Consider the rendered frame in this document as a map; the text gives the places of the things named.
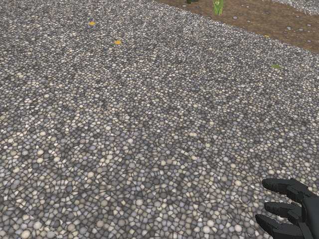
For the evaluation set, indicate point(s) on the robot right hand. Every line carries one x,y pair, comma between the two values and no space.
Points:
304,218

